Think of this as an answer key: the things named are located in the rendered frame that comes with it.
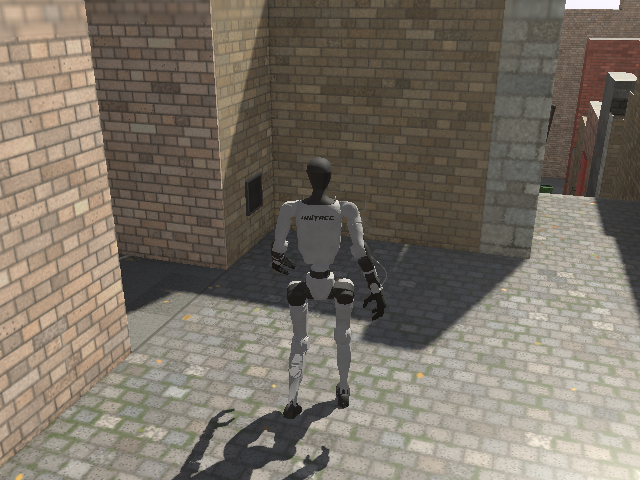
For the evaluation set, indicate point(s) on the right robot hand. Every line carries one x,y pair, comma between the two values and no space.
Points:
381,303

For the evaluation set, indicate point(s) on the left robot upper arm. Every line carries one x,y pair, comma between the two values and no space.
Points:
287,211

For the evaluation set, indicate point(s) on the right robot foot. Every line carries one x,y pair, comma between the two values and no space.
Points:
343,399

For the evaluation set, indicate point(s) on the robot right forearm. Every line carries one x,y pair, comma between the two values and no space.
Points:
369,271

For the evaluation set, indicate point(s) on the left robot hand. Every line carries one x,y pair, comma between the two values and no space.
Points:
287,262

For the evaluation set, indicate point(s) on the robot left forearm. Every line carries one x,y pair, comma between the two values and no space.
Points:
277,258

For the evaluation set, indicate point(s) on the humanoid robot torso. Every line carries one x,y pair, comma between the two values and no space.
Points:
319,237

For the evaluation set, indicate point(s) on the right robot upper arm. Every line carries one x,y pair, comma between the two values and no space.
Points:
350,211

